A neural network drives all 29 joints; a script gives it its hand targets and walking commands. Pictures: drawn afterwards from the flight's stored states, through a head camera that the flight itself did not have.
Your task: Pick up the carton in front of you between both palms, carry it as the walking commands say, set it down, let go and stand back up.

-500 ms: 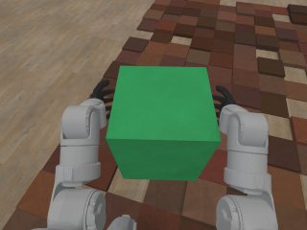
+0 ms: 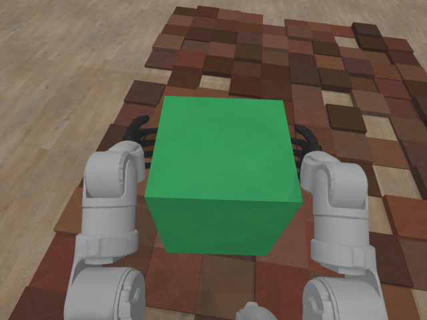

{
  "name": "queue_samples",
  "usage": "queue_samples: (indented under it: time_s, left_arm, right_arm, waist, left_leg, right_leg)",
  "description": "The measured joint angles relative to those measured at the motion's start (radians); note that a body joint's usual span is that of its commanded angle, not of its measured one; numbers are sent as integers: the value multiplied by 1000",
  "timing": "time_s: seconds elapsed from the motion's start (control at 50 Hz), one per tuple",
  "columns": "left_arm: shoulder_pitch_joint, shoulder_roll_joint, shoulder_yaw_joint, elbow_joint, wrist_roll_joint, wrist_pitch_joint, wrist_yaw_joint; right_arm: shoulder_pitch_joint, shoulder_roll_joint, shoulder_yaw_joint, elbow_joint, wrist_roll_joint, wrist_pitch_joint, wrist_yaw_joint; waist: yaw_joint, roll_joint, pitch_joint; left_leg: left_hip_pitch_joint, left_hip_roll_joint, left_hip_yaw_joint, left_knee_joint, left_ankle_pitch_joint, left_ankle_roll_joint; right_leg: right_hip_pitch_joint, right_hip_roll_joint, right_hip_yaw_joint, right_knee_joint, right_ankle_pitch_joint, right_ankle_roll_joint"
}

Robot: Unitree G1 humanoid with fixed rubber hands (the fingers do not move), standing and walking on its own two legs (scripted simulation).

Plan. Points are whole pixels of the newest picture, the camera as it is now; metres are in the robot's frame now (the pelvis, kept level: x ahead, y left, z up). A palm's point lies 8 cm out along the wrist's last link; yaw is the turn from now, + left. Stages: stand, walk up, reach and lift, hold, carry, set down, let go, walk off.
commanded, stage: carry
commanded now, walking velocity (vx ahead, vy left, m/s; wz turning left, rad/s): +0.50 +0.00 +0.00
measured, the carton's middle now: (219, 182) +0.37 -0.02 +0.04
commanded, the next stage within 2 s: none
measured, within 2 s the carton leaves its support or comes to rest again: neither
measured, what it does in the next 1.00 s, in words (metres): walks ahead: right foot, then left foot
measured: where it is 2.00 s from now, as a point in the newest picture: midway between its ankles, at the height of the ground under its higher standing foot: (218, 173)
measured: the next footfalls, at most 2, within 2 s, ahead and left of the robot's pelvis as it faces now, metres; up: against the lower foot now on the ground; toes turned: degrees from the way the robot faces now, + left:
right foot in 0.14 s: +0.29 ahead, -0.12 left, +0.01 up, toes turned -5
left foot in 0.58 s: +0.59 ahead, +0.09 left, +0.01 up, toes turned +7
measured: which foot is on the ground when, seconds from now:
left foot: down 0.00-0.12, up 0.14-0.56, down 0.58-1.00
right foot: up 0.00-0.12, down 0.14-0.58, up 0.60-0.98, down 1.00-1.00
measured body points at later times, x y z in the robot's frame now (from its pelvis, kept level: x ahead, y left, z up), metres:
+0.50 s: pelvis +0.36 -0.02 +0.01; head +0.39 -0.02 +0.46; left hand +0.73 +0.16 +0.12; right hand +0.74 -0.15 +0.12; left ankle +0.49 +0.11 -0.70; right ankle +0.25 -0.11 -0.73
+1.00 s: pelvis +0.69 +0.00 +0.00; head +0.72 +0.00 +0.45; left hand +1.07 +0.14 +0.12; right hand +1.06 -0.16 +0.12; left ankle +0.55 +0.08 -0.73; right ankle +0.82 -0.12 -0.71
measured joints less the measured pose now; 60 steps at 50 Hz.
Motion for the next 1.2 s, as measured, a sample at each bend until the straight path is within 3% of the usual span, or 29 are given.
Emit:
queue_samples:
  time_s: [0.12,0.16,0.22,0.26,0.34,0.4,0.54,0.56,0.6,0.66,0.7,0.9,0.98,1.0,1.04,1.06,1.1,1.12,1.14,1.16,1.2]
  left_arm:
    - [26,-8,10,44,11,-9,-8]
    - [27,-18,0,75,21,-23,-10]
    - [23,-21,-23,108,27,-37,-9]
    - [33,-11,-32,96,10,-34,-6]
    - [26,-1,-28,39,-21,-27,12]
    - [14,-4,-13,19,-27,-26,13]
    - [-2,-7,-14,91,-11,-32,3]
    - [-1,-3,-15,102,-10,-32,1]
    - [-4,18,-16,132,-12,-38,-8]
    - [13,28,-17,157,-16,-35,-14]
    - [27,18,-21,139,-10,-30,-13]
    - [67,-26,-14,-42,15,-35,-4]
    - [53,-11,-9,-42,9,-24,-4]
    - [48,-8,-7,-29,7,-21,-5]
    - [34,-6,-4,10,8,-19,-6]
    - [14,-4,-6,40,10,-18,-6]
    - [-23,-9,-16,100,20,-29,-6]
    - [-27,-14,-22,121,26,-33,-5]
    - [-24,-16,-29,131,27,-31,-4]
    - [-13,-14,-30,125,24,-26,-2]
    - [17,-13,-27,93,7,-26,2]
  right_arm:
    - [16,8,4,53,-14,-7,5]
    - [24,-13,12,67,-7,-6,9]
    - [20,-40,16,87,6,-2,15]
    - [13,-38,20,81,2,6,14]
    - [-8,-23,16,26,-15,20,3]
    - [-14,-8,0,-9,-27,26,2]
    - [0,0,-21,28,-42,24,7]
    - [-4,0,-18,46,-44,21,8]
    - [-7,11,-9,86,-53,0,9]
    - [16,19,9,115,-60,-8,9]
    - [44,17,15,88,-47,-5,7]
    - [66,18,6,-42,-7,-34,1]
    - [31,9,17,-18,-7,-26,1]
    - [22,4,21,-4,-8,-21,2]
    - [4,-8,25,33,-7,-9,2]
    - [-4,-19,23,48,-4,-3,2]
    - [-23,-48,15,79,10,2,5]
    - [-26,-55,6,94,12,4,9]
    - [-22,-55,-2,100,12,9,11]
    - [-22,-51,-2,103,9,13,11]
    - [-23,-41,4,93,-3,18,11]
  waist:
    - [10,-5,-44]
    - [36,23,-38]
    - [76,39,-18]
    - [92,35,-4]
    - [112,28,14]
    - [121,22,5]
    - [109,19,-52]
    - [103,23,-57]
    - [78,-4,-56]
    - [48,-1,-31]
    - [35,4,-10]
    - [7,2,4]
    - [10,-1,-29]
    - [11,7,-40]
    - [22,43,-57]
    - [29,49,-59]
    - [60,59,-52]
    - [73,58,-44]
    - [79,39,-41]
    - [88,21,-37]
    - [103,28,-20]
  left_leg:
    - [141,14,34,58,-33,-71]
    - [114,50,29,247,44,-84]
    - [-76,14,-73,682,-78,-102]
    - [-190,5,-88,773,-91,-98]
    - [-366,38,-84,687,-57,-107]
    - [-436,63,-76,525,-4,-122]
    - [-355,45,7,102,273,-114]
    - [-311,38,29,56,292,-108]
    - [-293,19,52,121,229,-80]
    - [-254,19,50,159,125,-60]
    - [-203,18,46,115,115,-65]
    - [47,6,31,-42,11,-83]
    - [148,5,24,-32,-89,-112]
    - [171,11,20,-19,-121,-120]
    - [176,48,17,72,-177,-133]
    - [144,67,16,184,-120,-140]
    - [26,80,-36,491,-145,-151]
    - [-49,62,-71,648,-177,-150]
    - [-122,34,-84,768,-191,-141]
    - [-181,20,-74,831,-186,-134]
    - [-278,30,-63,817,-168,-133]
  right_leg:
    - [67,1,-51,-353,194,-17]
    - [125,24,-77,-364,213,-39]
    - [173,39,-82,-331,104,-59]
    - [220,43,-78,-367,84,-51]
    - [312,47,-73,-438,46,-55]
    - [383,46,-65,-480,7,-46]
    - [579,30,-54,-501,-150,7]
    - [591,26,-57,-450,-187,15]
    - [528,-1,-36,-207,-219,21]
    - [339,37,18,182,-188,3]
    - [236,37,12,230,-137,-5]
    - [-8,-20,-5,-135,112,8]
    - [24,-8,-32,-310,241,-16]
    - [49,-1,-45,-329,223,-32]
    - [145,28,-77,-386,48,-62]
    - [203,39,-94,-441,-34,-77]
    - [239,55,-104,-450,-15,-100]
    - [246,57,-100,-429,-22,-121]
    - [277,43,-73,-436,49,-148]
    - [305,25,-56,-458,142,-118]
    - [353,26,-42,-468,48,-80]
